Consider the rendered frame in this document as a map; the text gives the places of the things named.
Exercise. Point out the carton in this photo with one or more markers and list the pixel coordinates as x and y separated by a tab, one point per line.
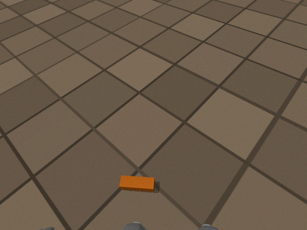
136	183

